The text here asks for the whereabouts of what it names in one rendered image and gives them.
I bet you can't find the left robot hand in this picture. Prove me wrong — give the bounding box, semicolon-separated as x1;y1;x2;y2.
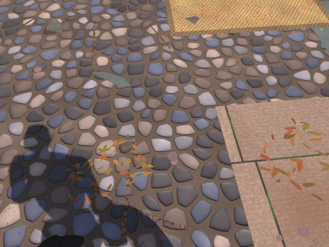
37;235;84;247

